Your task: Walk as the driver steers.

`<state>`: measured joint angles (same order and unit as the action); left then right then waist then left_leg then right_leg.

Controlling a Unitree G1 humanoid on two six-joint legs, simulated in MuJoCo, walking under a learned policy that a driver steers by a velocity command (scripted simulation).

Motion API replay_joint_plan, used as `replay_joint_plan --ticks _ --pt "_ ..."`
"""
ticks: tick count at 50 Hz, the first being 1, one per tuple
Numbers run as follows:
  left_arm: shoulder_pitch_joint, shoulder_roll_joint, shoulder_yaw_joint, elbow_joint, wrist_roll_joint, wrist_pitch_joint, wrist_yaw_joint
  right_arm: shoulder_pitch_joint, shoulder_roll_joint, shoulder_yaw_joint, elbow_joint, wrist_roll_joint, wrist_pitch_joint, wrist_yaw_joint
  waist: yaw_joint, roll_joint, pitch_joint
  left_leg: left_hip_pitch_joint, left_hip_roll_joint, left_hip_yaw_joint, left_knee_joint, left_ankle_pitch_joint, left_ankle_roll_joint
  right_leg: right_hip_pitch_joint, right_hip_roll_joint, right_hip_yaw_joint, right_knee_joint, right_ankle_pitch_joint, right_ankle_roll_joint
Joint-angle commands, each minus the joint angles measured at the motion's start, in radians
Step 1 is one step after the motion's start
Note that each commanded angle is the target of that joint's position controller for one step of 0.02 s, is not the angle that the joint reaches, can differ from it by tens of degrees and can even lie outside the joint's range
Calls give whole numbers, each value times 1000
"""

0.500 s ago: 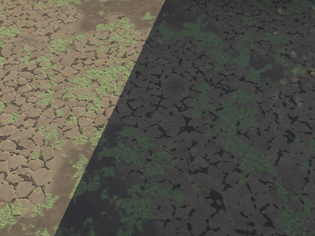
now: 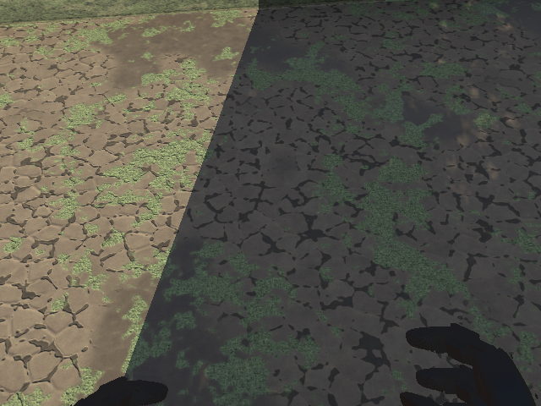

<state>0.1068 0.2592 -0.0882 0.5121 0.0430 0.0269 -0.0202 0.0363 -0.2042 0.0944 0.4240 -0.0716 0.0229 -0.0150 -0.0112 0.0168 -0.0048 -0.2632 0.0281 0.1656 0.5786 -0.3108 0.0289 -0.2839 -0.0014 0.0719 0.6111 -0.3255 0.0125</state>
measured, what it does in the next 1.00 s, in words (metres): stands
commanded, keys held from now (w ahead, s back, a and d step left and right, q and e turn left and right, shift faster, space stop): w+e+shift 0.44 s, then w+q+shift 0.56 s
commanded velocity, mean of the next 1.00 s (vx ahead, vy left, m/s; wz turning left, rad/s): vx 0.97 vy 0.00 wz -0.23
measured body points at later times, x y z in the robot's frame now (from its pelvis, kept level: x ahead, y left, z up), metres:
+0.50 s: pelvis -0.02 -0.01 -0.01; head -0.02 -0.02 +0.44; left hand +0.26 +0.14 -0.04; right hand +0.11 -0.31 -0.07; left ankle +0.00 +0.09 -0.73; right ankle +0.00 -0.13 -0.73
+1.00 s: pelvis -0.01 +0.03 +0.00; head -0.03 +0.04 +0.45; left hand +0.28 +0.18 +0.03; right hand +0.21 -0.21 -0.02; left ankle +0.00 +0.09 -0.73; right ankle +0.01 -0.13 -0.73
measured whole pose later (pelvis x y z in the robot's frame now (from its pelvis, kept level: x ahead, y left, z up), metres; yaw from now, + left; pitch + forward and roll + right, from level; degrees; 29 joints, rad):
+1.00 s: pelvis -0.01 +0.03 +0.00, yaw -4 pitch -2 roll +0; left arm -0.02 0.26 -0.13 0.37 0.07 -0.04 -0.04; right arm 0.07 -0.29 0.12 0.47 -0.06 0.03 -0.01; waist 0.00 -0.03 -0.02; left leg -0.20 -0.02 0.15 0.52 -0.28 0.08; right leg -0.25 -0.03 0.07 0.54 -0.25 0.05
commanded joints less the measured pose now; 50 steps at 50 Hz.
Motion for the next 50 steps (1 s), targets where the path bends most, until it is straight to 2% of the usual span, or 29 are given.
replay_joint_plan --ticks 1,2,3,7,10,11,14,15,19,20,22,23,25,26,28,31,34,35,39,41,42,45,46,47,50 --pt "-156 102 29 -155 -8 -9 -6 -86 -93 -41 -100 -29 -43 12 -33 -108 -112 252 75 -96 -33 155 -29 -165 -64 165 -132 304 -101" --pt "-155 89 27 -158 -12 0 -1 -65 -115 -52 -81 -31 -47 10 -26 -58 -121 285 93 -78 -45 189 -18 -174 -54 140 -98 351 -92" --pt "-149 89 27 -164 -12 4 3 -65 -121 -55 -72 -30 -49 11 -19 -45 -129 293 110 -64 -54 198 -9 -170 -47 125 -73 369 -79" --pt "-147 105 40 -194 -27 15 -1 -93 -134 -67 -48 -20 -48 5 8 -32 -123 294 142 -11 -54 148 0 -189 -31 118 -18 417 -68" --pt "-143 113 51 -210 -43 14 -9 -96 -148 -81 -33 -15 -39 -4 22 -48 -123 298 144 30 -27 77 -8 -214 -19 135 -5 483 -86" --pt "-146 119 60 -216 -59 11 -12 -97 -158 -89 -25 -10 -39 -9 26 -50 -123 299 141 42 -18 37 -11 -219 -14 147 -7 492 -92" --pt "-124 124 77 -220 -72 8 -17 -96 -159 -99 -16 -4 -31 -20 40 -58 -115 300 136 74 9 -62 -14 -237 12 176 -18 492 -109" --pt "-121 129 82 -220 -84 7 -20 -96 -153 -102 -19 -7 -20 -23 40 -51 -101 308 133 81 15 -100 -4 -268 22 189 -19 488 -106" --pt "-81 122 101 -214 -90 2 -28 -77 -149 -119 -13 -3 1 -35 50 -68 -90 326 123 108 30 -215 -1 -300 69 220 -39 427 -101" --pt "-60 131 109 -204 -98 1 -28 -56 -156 -125 -2 12 -4 -40 39 -86 -72 329 111 104 35 -248 4 -323 80 236 -59 367 -95" --pt "-63 120 116 -209 -100 -1 -32 -36 -155 -130 9 10 -9 -46 31 -86 -57 353 114 93 20 -263 18 -368 99 249 -72 282 -81" --pt "-92 92 106 -218 -93 -5 -27 -49 -137 -118 7 5 -25 -45 29 -71 -65 355 126 75 -4 -229 18 -364 95 241 -77 239 -72" --pt "-64 39 83 -207 -69 -16 -24 -93 -110 -100 -4 6 -48 -39 59 -59 -85 353 140 70 -21 -205 15 -313 78 238 -95 238 -58" --pt "-53 32 74 -199 -58 -21 -26 -106 -97 -90 -15 9 -60 -36 66 -78 -90 347 126 74 -17 -199 6 -282 71 256 -123 245 -57" --pt "-88 51 68 -204 -45 -29 -31 -95 -105 -80 -28 15 -74 -34 55 -120 -73 346 104 60 -20 -173 3 -272 46 307 -177 215 -60" --pt "-147 49 48 -216 -37 -42 -29 -67 -113 -61 -41 11 -82 -36 41 -117 -53 368 119 15 -73 -124 19 -285 14 320 -207 199 -40" --pt "-170 46 31 -212 -31 -59 -24 -50 -119 -41 -38 17 -76 -36 39 -67 -66 352 161 -23 -161 -113 42 -225 10 242 -163 262 6" --pt "-171 40 24 -209 -24 -62 -22 -36 -123 -38 -32 16 -65 -35 33 -47 -71 335 175 -33 -197 -138 52 -198 7 213 -154 264 18" --pt "-204 40 5 -218 -15 -69 -15 -59 -150 -21 -31 22 -45 -30 37 2 -51 239 211 -105 -296 -179 68 -116 -15 119 -110 277 50" --pt "-212 40 -5 -219 -5 -76 -16 -60 -159 -17 -25 25 -38 -25 36 13 -53 199 205 -164 -305 -166 78 -80 -39 83 -93 282 46" --pt "-229 30 -13 -228 9 -78 -22 -82 -156 -12 -33 20 -29 -21 44 10 -56 181 202 -188 -305 -139 78 -58 -49 65 -91 280 36" --pt "-243 52 -14 -236 9 -88 -29 -105 -180 -13 -44 20 -17 -11 42 -4 -69 159 187 -254 -286 -103 81 -54 -72 37 -87 294 36" --pt "-255 59 -16 -243 10 -90 -28 -109 -186 -14 -51 18 -13 -6 35 -9 -71 145 177 -271 -273 -84 80 -51 -78 31 -85 304 37" --pt "-265 58 -17 -249 20 -90 -25 -111 -199 -19 -56 17 -14 0 30 -1 -71 121 164 -284 -259 -72 73 -34 -77 21 -81 301 38" --pt "-281 64 -23 -265 36 -87 -13 -121 -200 -18 -83 8 -5 21 21 -16 -102 85 135 -333 -215 9 66 0 -93 -5 -70 326 42"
